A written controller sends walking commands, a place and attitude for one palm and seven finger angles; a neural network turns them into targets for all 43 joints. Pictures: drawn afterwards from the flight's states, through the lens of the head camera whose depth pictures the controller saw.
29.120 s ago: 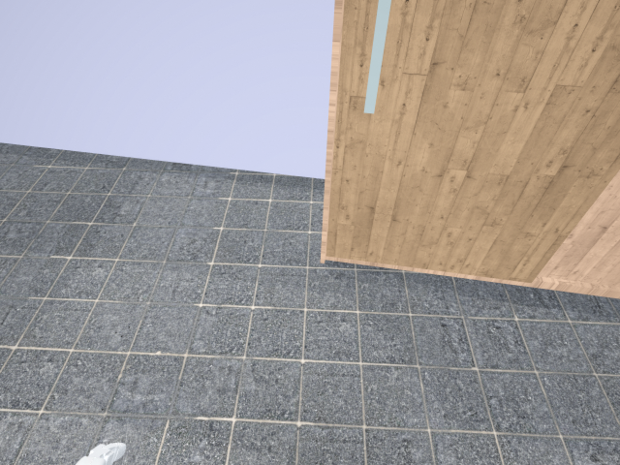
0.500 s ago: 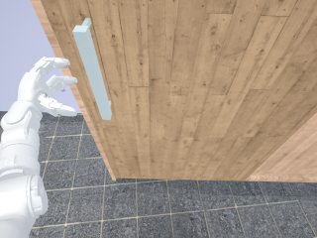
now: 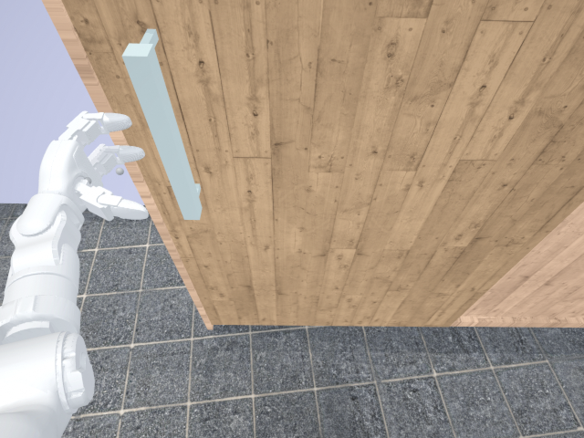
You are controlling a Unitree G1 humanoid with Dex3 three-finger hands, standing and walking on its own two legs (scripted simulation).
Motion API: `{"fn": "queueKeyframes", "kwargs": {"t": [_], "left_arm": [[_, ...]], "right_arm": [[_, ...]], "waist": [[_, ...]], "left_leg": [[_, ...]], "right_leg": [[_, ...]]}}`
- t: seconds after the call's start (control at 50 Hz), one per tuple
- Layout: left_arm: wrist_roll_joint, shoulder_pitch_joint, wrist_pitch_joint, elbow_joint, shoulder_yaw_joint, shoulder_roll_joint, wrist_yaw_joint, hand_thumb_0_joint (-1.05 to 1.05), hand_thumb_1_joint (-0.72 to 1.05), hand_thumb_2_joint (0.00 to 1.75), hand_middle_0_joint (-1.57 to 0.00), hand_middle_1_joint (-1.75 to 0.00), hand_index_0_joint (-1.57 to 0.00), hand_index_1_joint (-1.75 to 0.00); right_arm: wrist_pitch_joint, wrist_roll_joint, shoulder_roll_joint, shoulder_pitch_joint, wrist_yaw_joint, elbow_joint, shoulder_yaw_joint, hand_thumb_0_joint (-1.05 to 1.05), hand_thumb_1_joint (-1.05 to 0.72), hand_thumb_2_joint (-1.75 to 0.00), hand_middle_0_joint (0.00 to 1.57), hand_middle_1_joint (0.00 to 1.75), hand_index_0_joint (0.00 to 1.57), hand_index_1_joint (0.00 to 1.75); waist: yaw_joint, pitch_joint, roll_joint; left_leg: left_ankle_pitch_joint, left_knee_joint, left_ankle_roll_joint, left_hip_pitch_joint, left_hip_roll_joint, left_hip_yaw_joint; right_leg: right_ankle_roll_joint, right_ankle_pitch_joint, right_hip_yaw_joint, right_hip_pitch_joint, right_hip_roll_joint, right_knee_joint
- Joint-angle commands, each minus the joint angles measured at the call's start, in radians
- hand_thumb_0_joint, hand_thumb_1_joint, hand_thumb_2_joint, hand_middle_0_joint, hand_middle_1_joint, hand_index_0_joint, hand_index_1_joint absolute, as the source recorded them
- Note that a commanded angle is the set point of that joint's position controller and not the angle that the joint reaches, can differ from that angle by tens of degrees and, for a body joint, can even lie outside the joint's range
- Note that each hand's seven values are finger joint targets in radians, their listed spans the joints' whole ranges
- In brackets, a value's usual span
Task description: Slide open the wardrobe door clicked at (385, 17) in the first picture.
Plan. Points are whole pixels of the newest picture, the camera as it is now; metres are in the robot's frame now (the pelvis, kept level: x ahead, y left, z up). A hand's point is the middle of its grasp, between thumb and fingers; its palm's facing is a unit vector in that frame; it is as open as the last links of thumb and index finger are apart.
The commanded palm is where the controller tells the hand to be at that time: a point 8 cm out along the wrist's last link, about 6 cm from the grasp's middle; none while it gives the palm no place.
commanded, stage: move the hooked fingers beside the handle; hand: left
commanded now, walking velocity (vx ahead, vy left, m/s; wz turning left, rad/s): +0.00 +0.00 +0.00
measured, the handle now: (175, 140) +0.50 +0.17 +0.13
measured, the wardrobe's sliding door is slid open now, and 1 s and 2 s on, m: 0.00 0.00 0.00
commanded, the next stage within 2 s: feel for the door with the fingertips in 0.24 s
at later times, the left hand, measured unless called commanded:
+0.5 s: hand (121, 173) +0.42 +0.22 +0.14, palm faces -0.01 -1.00 +0.00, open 14.0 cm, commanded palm +0.40 +0.26 +0.14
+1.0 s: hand (141, 163) +0.43 +0.19 +0.14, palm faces +0.02 -1.00 -0.01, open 14.0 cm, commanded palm +0.41 +0.25 +0.14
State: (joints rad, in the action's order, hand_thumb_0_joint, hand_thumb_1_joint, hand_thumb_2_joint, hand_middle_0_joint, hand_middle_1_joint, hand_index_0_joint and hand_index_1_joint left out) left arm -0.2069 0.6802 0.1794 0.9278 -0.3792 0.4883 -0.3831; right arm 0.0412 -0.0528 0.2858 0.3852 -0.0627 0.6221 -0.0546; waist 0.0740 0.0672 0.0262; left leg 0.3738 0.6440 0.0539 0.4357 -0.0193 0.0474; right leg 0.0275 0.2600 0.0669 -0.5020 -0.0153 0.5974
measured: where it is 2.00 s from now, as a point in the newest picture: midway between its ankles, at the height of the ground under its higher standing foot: outside the picture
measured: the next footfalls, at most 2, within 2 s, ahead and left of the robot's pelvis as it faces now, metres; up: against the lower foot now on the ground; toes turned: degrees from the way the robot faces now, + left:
none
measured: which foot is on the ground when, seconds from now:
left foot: down 0.00-1.00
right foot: down 0.00-1.00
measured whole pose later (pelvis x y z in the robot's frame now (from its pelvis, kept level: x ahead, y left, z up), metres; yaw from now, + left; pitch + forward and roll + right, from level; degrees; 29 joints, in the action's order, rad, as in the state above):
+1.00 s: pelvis +0.00 -0.01 +0.00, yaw +0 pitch +7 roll -1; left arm -0.19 0.69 0.17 0.90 -0.34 0.43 -0.28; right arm 0.06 -0.06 0.28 0.36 -0.07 0.64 -0.06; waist 0.07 0.05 0.03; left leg 0.36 0.62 0.04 0.38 -0.01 0.05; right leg 0.04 0.25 0.07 -0.45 -0.02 0.58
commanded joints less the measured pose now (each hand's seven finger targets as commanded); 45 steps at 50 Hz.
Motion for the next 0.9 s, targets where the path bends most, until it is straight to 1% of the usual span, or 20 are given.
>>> {"fn": "queueKeyframes", "kwargs": {"t": [0.0, 0.06, 0.1, 0.12, 0.16, 0.18, 0.2, 0.24, 0.26, 0.28, 0.32, 0.36, 0.4, 0.44, 0.52, 0.64, 0.66, 0.7, 0.76, 0.88], "left_arm": [[-0.023, 0.486, 0.091, -0.305, -0.07, 0.323, 0.006, 0.0, -0.5, 0.3, -0.3, -1.2, -0.3, -1.2], [-0.009, 0.392, 0.05, -0.206, -0.09, 0.342, 0.007, 0.0, -0.5, 0.3, -0.3, -1.2, -0.3, -1.2], [-0.006, 0.401, 0.023, -0.161, -0.034, 0.283, -0.005, 0.0, -0.5, 0.3, -0.3, -1.2, -0.3, -1.2], [-0.009, 0.389, 0.017, -0.142, -0.037, 0.288, -0.011, 0.0, -0.5, 0.3, -0.3, -1.2, -0.3, -1.2], [-0.015, 0.383, 0.02, -0.154, -0.057, 0.318, -0.023, 0.0, -0.5, 0.3, -0.3, -1.2, -0.3, -1.2], [-0.018, 0.401, 0.033, -0.208, -0.055, 0.317, -0.028, 0.0, -0.5, 0.3, -0.3, -1.2, -0.3, -1.2], [-0.027, 0.406, 0.045, -0.254, -0.024, 0.275, -0.033, 0.0, -0.5, 0.3, -0.3, -1.2, -0.3, -1.2], [-0.044, 0.396, 0.063, -0.313, -0.04, 0.278, -0.033, 0.0, -0.5, 0.3, -0.3, -1.2, -0.3, -1.2], [-0.051, 0.396, 0.064, -0.306, -0.047, 0.291, -0.033, 0.0, -0.5, 0.3, -0.3, -1.2, -0.3, -1.2], [-0.052, 0.411, 0.065, -0.31, -0.062, 0.303, -0.03, 0.0, -0.5, 0.3, -0.3, -1.2, -0.3, -1.2], [-0.048, 0.421, 0.052, -0.29, -0.036, 0.268, -0.023, 0.0, -0.5, 0.3, -0.3, -1.2, -0.3, -1.2], [-0.039, 0.43, 0.032, -0.257, -0.017, 0.252, -0.009, 0.0, -0.5, 0.3, -0.3, -1.2, -0.3, -1.2], [-0.027, 0.422, 0.023, -0.27, -0.015, 0.248, 0.004, 0.0, -0.5, 0.3, -0.3, -1.2, -0.3, -1.2], [-0.026, 0.431, 0.021, -0.29, 0.035, 0.19, 0.013, 0.0, -0.5, 0.3, -0.3, -1.2, -0.3, -1.2], [-0.032, 0.462, 0.034, -0.298, 0.029, 0.182, 0.041, 0.0, -0.5, 0.3, -0.3, -1.2, -0.3, -1.2], [-0.014, 0.444, 0.036, -0.289, 0.039, 0.147, 0.095, 0.0, -0.5, 0.3, -0.3, -1.2, -0.3, -1.2], [-0.004, 0.424, 0.034, -0.278, 0.021, 0.173, 0.104, 0.0, -0.5, 0.3, -0.3, -1.2, -0.3, -1.2], [0.0, 0.416, 0.036, -0.298, 0.024, 0.16, 0.117, 0.0, -0.5, 0.3, -0.3, -1.2, -0.3, -1.2], [0.006, 0.416, 0.041, -0.284, -0.03, 0.226, 0.131, 0.0, -0.5, 0.3, -0.3, -1.2, -0.3, -1.2], [0.011, 0.466, 0.062, -0.307, 0.014, 0.185, 0.111, 0.0, -0.5, 0.3, -0.3, -1.2, -0.3, -1.2]], "right_arm": [[0.041, 0.002, 0.153, 0.038, -0.016, -0.094, 0.065, 0.0, -0.9, -0.9, 0.2, 0.3, 0.2, 0.3], [0.032, 0.0, 0.16, 0.042, -0.015, -0.09, 0.063, 0.0, -0.9, -0.9, 0.2, 0.3, 0.2, 0.3], [0.033, -0.005, 0.157, 0.033, -0.014, -0.092, 0.058, 0.0, -0.9, -0.9, 0.2, 0.3, 0.2, 0.3], [0.033, -0.004, 0.162, 0.034, -0.013, -0.095, 0.06, 0.0, -0.9, -0.9, 0.2, 0.3, 0.2, 0.3], [0.03, -0.005, 0.17, 0.035, -0.016, -0.105, 0.062, 0.0, -0.9, -0.9, 0.2, 0.3, 0.2, 0.3], [0.032, -0.004, 0.165, 0.032, -0.014, -0.113, 0.062, 0.0, -0.9, -0.9, 0.2, 0.3, 0.2, 0.3], [0.037, -0.005, 0.157, 0.022, -0.013, -0.12, 0.064, 0.0, -0.9, -0.9, 0.2, 0.3, 0.2, 0.3], [0.042, -0.002, 0.157, 0.022, -0.013, -0.121, 0.068, 0.0, -0.9, -0.9, 0.2, 0.3, 0.2, 0.3], [0.038, -0.003, 0.161, 0.028, -0.015, -0.117, 0.069, 0.0, -0.9, -0.9, 0.2, 0.3, 0.2, 0.3], [0.037, -0.005, 0.159, 0.023, -0.015, -0.111, 0.067, 0.0, -0.9, -0.9, 0.2, 0.3, 0.2, 0.3], [0.04, -0.008, 0.155, 0.013, -0.017, -0.107, 0.064, 0.0, -0.9, -0.9, 0.2, 0.3, 0.2, 0.3], [0.04, -0.007, 0.158, 0.012, -0.016, -0.099, 0.063, 0.0, -0.9, -0.9, 0.2, 0.3, 0.2, 0.3], [0.044, -0.006, 0.152, 0.009, -0.015, -0.103, 0.062, 0.0, -0.9, -0.9, 0.2, 0.3, 0.2, 0.3], [0.049, -0.007, 0.146, -0.001, -0.014, -0.107, 0.06, 0.0, -0.9, -0.9, 0.2, 0.3, 0.2, 0.3], [0.055, -0.004, 0.147, -0.001, -0.014, -0.1, 0.06, 0.0, -0.9, -0.9, 0.2, 0.3, 0.2, 0.3], [0.061, -0.002, 0.137, -0.006, -0.005, -0.096, 0.057, 0.0, -0.9, -0.9, 0.2, 0.3, 0.2, 0.3], [0.056, -0.001, 0.142, -0.003, -0.004, -0.094, 0.06, 0.0, -0.9, -0.9, 0.2, 0.3, 0.2, 0.3], [0.056, -0.002, 0.134, -0.009, 0.0, -0.101, 0.059, 0.0, -0.9, -0.9, 0.2, 0.3, 0.2, 0.3], [0.049, 0.0, 0.142, -0.006, -0.004, -0.101, 0.059, 0.0, -0.9, -0.9, 0.2, 0.3, 0.2, 0.3], [0.055, -0.004, 0.132, -0.009, -0.009, -0.097, 0.058, 0.0, -0.9, -0.9, 0.2, 0.3, 0.2, 0.3]], "waist": [[-0.006, 0.408, 0.109], [-0.011, 0.317, 0.044], [0.004, 0.251, 0.042], [0.002, 0.248, 0.019], [-0.005, 0.28, 0.018], [-0.012, 0.33, 0.052], [-0.009, 0.354, 0.074], [-0.014, 0.407, 0.054], [-0.006, 0.39, 0.024], [-0.006, 0.377, 0.036], [-0.001, 0.32, 0.058], [0.009, 0.28, 0.037], [-0.002, 0.297, 0.06], [0.007, 0.305, 0.072], [0.005, 0.328, 0.024], [-0.006, 0.313, 0.036], [-0.013, 0.318, 0.023], [-0.016, 0.32, 0.021], [-0.024, 0.311, -0.022], [-0.008, 0.328, 0.047]], "left_leg": [[-0.487, -0.069, -0.048, -0.188, 0.037, -0.098], [-0.436, -0.081, -0.032, -0.109, 0.036, -0.083], [-0.373, -0.091, -0.024, -0.073, 0.03, -0.077], [-0.352, -0.092, -0.022, -0.06, 0.031, -0.076], [-0.353, -0.084, -0.018, -0.058, 0.029, -0.07], [-0.382, -0.083, -0.023, -0.086, 0.027, -0.076], [-0.407, -0.078, -0.026, -0.121, 0.028, -0.077], [-0.452, -0.067, -0.028, -0.16, 0.033, -0.078], [-0.454, -0.067, -0.026, -0.15, 0.038, -0.078], [-0.451, -0.071, -0.026, -0.141, 0.035, -0.079], [-0.407, -0.083, -0.028, -0.133, 0.033, -0.083], [-0.358, -0.087, -0.02, -0.113, 0.032, -0.078], [-0.362, -0.092, -0.026, -0.122, 0.028, -0.086], [-0.354, -0.09, -0.027, -0.14, 0.027, -0.085], [-0.345, -0.092, -0.029, -0.144, 0.029, -0.096], [-0.365, -0.098, -0.036, -0.137, 0.027, -0.092], [-0.372, -0.093, -0.032, -0.132, 0.029, -0.088], [-0.387, -0.099, -0.032, -0.131, 0.026, -0.083], [-0.36, -0.103, -0.024, -0.092, 0.027, -0.074], [-0.351, -0.101, -0.019, -0.127, 0.022, -0.059]], "right_leg": [[0.011, -0.338, -0.049, 0.227, 0.002, -0.025], [0.01, -0.337, -0.047, 0.234, 0.006, -0.034], [0.009, -0.31, -0.044, 0.206, 0.007, -0.042], [0.009, -0.302, -0.044, 0.209, 0.008, -0.043], [0.012, -0.313, -0.051, 0.231, 0.011, -0.036], [0.013, -0.327, -0.053, 0.246, 0.009, -0.029], [0.013, -0.337, -0.053, 0.244, 0.007, -0.03], [0.01, -0.363, -0.056, 0.257, 0.004, -0.029], [0.009, -0.368, -0.052, 0.256, 0.003, -0.029], [0.007, -0.373, -0.056, 0.259, 0.002, -0.032], [0.01, -0.329, -0.047, 0.221, 0.004, -0.04], [0.01, -0.296, -0.047, 0.203, 0.008, -0.049], [0.013, -0.289, -0.044, 0.209, 0.008, -0.046], [0.012, -0.278, -0.044, 0.197, 0.008, -0.05], [0.011, -0.269, -0.041, 0.21, 0.005, -0.047], [0.012, -0.284, -0.041, 0.215, 0.008, -0.04], [0.013, -0.293, -0.042, 0.229, 0.009, -0.037], [0.011, -0.316, -0.045, 0.248, 0.008, -0.037], [0.01, -0.323, -0.052, 0.286, 0.011, -0.037], [0.009, -0.333, -0.065, 0.284, 0.009, -0.047]]}}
